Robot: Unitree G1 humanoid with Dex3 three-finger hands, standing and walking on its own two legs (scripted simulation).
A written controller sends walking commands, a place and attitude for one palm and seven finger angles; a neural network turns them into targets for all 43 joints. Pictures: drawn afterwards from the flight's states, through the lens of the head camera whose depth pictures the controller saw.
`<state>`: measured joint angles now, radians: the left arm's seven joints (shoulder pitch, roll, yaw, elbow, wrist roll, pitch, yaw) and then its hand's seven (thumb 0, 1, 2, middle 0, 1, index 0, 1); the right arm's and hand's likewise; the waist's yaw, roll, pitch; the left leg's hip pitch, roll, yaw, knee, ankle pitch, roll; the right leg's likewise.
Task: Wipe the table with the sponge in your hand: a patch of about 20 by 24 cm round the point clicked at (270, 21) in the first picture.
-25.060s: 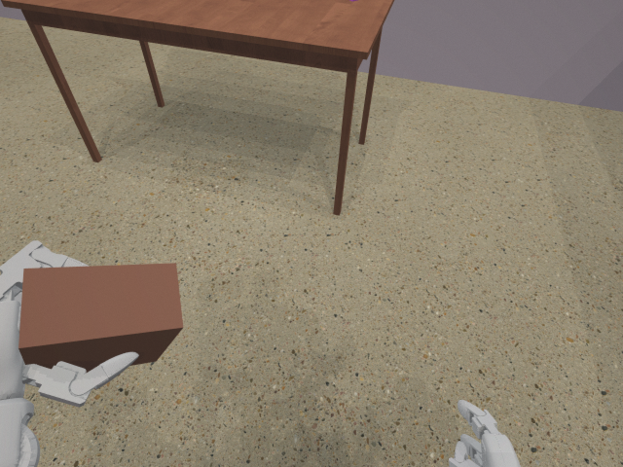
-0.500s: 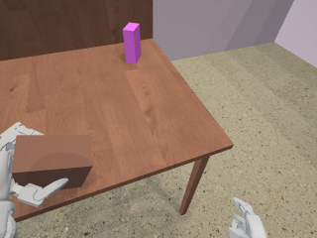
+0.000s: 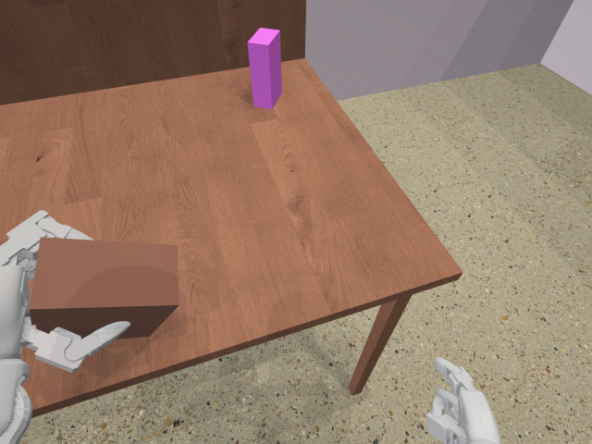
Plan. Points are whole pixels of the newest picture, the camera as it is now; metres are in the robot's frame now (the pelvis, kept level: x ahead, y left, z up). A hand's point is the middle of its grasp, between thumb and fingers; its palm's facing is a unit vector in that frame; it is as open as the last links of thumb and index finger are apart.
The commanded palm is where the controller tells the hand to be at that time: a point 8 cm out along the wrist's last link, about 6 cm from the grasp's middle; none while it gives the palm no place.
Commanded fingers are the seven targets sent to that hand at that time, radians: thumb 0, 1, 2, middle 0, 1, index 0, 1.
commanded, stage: look again from close up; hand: left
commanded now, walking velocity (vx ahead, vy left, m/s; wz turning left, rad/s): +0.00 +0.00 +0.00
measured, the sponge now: (124, 295) +0.23 +0.22 +0.13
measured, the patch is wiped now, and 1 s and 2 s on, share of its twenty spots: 0.00 0.00 0.00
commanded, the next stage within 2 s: come to a stop and stand still in 0.22 s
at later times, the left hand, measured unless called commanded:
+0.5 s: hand (87, 270) +0.24 +0.25 +0.16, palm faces +0.37 -0.86 -0.35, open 10.3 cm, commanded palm +0.18 +0.27 +0.17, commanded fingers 0.00 0.10 1.30 -1.20 -1.60 -1.20 -1.60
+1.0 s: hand (53, 283) +0.23 +0.28 +0.15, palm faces +0.39 -0.85 -0.36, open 10.3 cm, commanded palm +0.17 +0.30 +0.17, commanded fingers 0.00 0.10 1.30 -1.20 -1.60 -1.20 -1.60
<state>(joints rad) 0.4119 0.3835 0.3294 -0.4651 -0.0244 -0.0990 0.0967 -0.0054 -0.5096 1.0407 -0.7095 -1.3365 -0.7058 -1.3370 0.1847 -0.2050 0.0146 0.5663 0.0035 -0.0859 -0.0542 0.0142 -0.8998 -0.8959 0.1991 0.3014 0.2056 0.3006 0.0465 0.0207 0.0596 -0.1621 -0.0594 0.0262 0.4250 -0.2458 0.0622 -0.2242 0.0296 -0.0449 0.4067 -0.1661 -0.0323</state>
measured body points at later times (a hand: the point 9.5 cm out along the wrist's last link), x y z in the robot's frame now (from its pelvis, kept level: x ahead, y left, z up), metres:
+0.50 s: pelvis +0.01 +0.00 +0.00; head +0.04 +0.02 +0.45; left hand +0.21 +0.29 +0.18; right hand +0.18 -0.24 -0.07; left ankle -0.01 +0.07 -0.74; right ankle +0.03 -0.10 -0.74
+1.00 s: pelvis +0.00 +0.02 -0.01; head +0.03 +0.05 +0.44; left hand +0.20 +0.33 +0.17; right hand +0.17 -0.19 -0.09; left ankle -0.01 +0.07 -0.74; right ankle +0.03 -0.10 -0.74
